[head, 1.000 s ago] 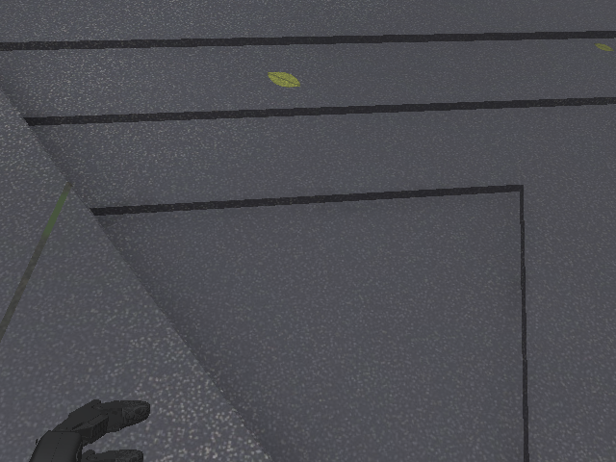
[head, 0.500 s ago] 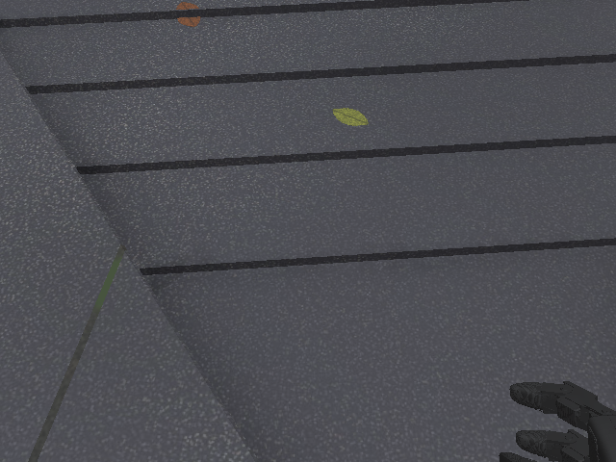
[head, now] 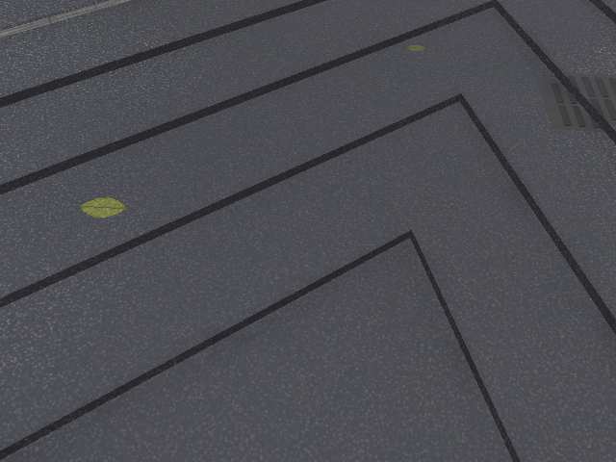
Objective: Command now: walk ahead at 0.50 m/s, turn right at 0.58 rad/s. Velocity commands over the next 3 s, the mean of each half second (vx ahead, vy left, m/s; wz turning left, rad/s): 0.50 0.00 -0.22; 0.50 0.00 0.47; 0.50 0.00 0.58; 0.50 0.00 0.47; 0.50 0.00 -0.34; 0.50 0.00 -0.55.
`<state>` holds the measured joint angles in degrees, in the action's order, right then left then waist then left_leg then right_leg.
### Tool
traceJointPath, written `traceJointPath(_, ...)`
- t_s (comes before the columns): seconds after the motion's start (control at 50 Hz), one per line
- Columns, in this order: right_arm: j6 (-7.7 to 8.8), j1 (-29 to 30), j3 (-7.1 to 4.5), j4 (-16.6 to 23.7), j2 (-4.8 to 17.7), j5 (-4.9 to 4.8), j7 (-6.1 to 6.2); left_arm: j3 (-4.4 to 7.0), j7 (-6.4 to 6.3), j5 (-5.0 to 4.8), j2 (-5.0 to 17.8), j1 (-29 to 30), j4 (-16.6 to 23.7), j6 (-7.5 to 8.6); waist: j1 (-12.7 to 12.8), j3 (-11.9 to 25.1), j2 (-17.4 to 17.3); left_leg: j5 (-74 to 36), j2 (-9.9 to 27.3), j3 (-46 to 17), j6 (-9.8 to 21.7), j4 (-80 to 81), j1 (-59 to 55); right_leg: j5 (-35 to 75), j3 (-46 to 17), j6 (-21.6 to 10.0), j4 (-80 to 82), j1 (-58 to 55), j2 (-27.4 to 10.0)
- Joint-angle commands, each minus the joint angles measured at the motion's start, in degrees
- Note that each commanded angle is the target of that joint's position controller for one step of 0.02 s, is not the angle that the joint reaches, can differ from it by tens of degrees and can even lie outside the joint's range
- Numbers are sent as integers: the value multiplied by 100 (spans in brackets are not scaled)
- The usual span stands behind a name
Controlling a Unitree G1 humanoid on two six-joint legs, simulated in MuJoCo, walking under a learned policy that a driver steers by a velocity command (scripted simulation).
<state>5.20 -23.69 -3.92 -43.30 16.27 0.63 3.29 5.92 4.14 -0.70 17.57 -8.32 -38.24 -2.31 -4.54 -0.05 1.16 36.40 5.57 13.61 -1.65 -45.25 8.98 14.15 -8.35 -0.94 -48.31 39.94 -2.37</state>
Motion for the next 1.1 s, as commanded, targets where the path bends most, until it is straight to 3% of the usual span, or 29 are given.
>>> traceJointPath(0.02,-94,-635,-176,188,709,-24,114,-74,163,-79,44,1234,634,147,-528,-778,-519,-2232,1660,-1332,764,623,-430,333,150,-47,502,1261,-41)
traceJointPath(0.08,-230,-649,-192,181,776,-90,121,-137,274,-224,-88,1485,591,258,-625,-962,-527,-2462,1618,-879,476,384,-13,438,686,-52,1248,322,-48)
traceJointPath(0.12,-258,-457,-221,133,809,-138,56,-100,227,-201,-57,1145,263,262,-441,-826,-505,-2983,1459,-402,275,-163,304,655,879,-144,1745,-827,8)
traceJointPath(0.16,-226,-376,-257,-33,892,-214,-67,205,3,-103,450,-434,-387,202,367,73,-423,-4585,1234,-211,208,-2060,488,805,1214,-367,1945,-3008,300)
traceJointPath(0.18,-185,-84,-279,-98,1006,-340,-106,309,-105,-60,630,-1309,-669,223,1148,398,-401,-4494,965,-58,-28,-3614,1064,1644,1239,-628,2812,-4411,247)
traceJointPath(0.2,-91,-185,-224,-250,481,-321,-73,325,-167,139,1079,-1883,-968,264,1357,215,904,1160,39,-230,-313,-6689,3044,2970,209,-1222,2533,-5920,-432)
traceJointPath(0.22,102,-1011,4,-122,151,-253,-203,251,-170,365,1498,-2053,-927,488,956,1751,1419,1763,9,-1582,-264,-7862,4490,5078,-508,-1790,181,-7849,-1407)
traceJointPath(0.24,201,-860,-3,-37,471,-360,-244,186,-165,139,1073,-2285,-970,474,1356,2665,1048,1343,69,-2220,-226,-7265,4731,4059,-923,-2164,481,-7948,-1753)
traceJointPath(0.26,210,-434,-23,176,563,-428,-206,136,-206,8,950,-2324,-1096,409,1248,2538,475,977,164,-1963,-251,-6836,5098,1913,-1366,-2242,1230,-7448,-1840)
traceJointPath(0.28,216,110,42,405,357,-533,-114,132,-275,13,1067,-1915,-1162,347,971,2054,358,209,158,-1591,-209,-6961,5480,-545,-2247,-2319,2261,-6470,-2135)
traceJointPath(0.3,117,137,60,322,449,-483,-37,2,-263,37,805,-1279,-968,386,680,1645,-49,-466,339,-1651,-108,-6569,5208,-1630,-2522,-2238,2679,-5359,-2349)
traceJointPath(0.34,-102,188,-42,122,516,-302,-14,-216,-199,92,272,73,-748,681,77,282,-276,-1876,615,-2228,-2,-4276,4000,-1399,-1611,-1705,2992,-2692,-2055)
traceJointPath(0.38,-130,367,0,156,175,-93,-78,-181,-275,217,391,419,-814,808,5,-346,290,-2674,504,-2038,-162,-2177,2893,-1041,-237,-1337,3535,-1454,-1252)
traceJointPath(0.44,-44,820,58,216,54,-116,-284,-147,-445,158,437,16,-1033,859,277,-64,396,-3794,241,-1696,-42,-228,2367,98,638,-1184,3548,-2237,-926)
traceJointPath(0.48,-67,1194,89,313,-13,-195,-385,-103,-463,36,554,-381,-1185,811,540,-69,233,-3904,110,-1556,156,317,2554,175,703,-1080,3605,-3072,-1128)
traceJointPath(0.54,-96,1802,56,568,97,-180,-501,-57,-477,-52,616,-728,-1329,649,740,-330,52,-3673,-62,-1476,483,800,3021,-90,905,-841,3497,-4029,-1295)
traceJointPath(0.58,-122,1776,3,651,186,-156,-576,-22,-485,-42,709,-646,-1290,547,610,-247,154,-3184,-307,-1193,679,874,2690,794,1158,-678,3092,-4283,-1284)
traceJointPath(0.62,-179,802,-204,450,535,-121,-613,3,-532,-35,833,-406,-1189,453,-2,334,216,-2902,-803,-793,936,983,1184,2296,1553,-433,1601,-4054,-1023)
traceJointPath(0.64,-215,-121,-369,219,861,-138,-569,-36,-564,31,746,-439,-1116,450,-413,799,-94,-3202,-763,-1245,1137,1036,-348,1608,1665,-221,156,-3151,-757)
traceJointPath(0.66,-195,-385,-515,196,1570,-193,-510,-248,-487,177,80,-911,-856,572,-66,1258,-1651,-2517,688,-4239,2141,1673,-2268,-2430,1587,177,-2310,-782,319)
traceJointPath(0.68,-136,-489,-388,320,1303,-192,-552,-277,-366,143,232,-764,-834,788,-153,2023,-1558,-1784,1240,-6219,2516,2635,-3062,-4636,333,112,-3076,180,685)
traceJointPath(0.7,-101,-208,-309,358,1034,-128,-519,-176,-289,-81,572,-271,-713,925,-233,1387,-1147,-1664,1148,-5581,2183,2778,-2664,-4274,121,-37,-3179,663,345)
traceJointPath(0.72,-74,186,-280,455,953,-122,-484,-194,-294,-103,557,21,-604,998,-89,868,-591,-2069,937,-4882,1990,2802,-1863,-3795,176,-122,-2738,557,80)
traceJointPath(0.74,-66,581,-242,529,840,-133,-479,-187,-340,17,514,200,-576,1015,126,505,-115,-2812,752,-4339,1858,2862,-1046,-3510,248,-115,-2191,262,-113)
traceJointPath(0.78,-47,905,-164,651,660,-89,-436,-123,-402,90,567,122,-552,908,435,397,-294,-3736,481,-3799,1789,3073,-268,-3204,237,-9,-1538,-435,-283)
traceJointPath(0.82,-25,905,-179,654,729,-149,-381,-129,-430,139,447,24,-556,805,521,365,-330,-4289,337,-3395,1788,3169,20,-2982,353,191,-1013,-600,-250)
traceJointPath(0.92,-111,551,-236,512,905,-195,-237,-225,-429,125,178,924,-218,767,238,100,-506,-3984,-86,-2871,1461,3181,385,-1479,482,487,972,-809,90)
traceJointPath(1.04,-208,213,-228,323,800,-227,-218,-207,-329,41,373,1422,80,879,45,9,-683,-3296,124,-3574,1280,2670,-83,-1282,306,371,2026,-1192,311)
traceJointPath(1.1,-263,441,-219,384,777,-197,-181,-90,-325,43,587,788,-59,993,458,189,-891,-3926,97,-3855,1105,1965,-236,-1746,448,98,2414,-2083,388)
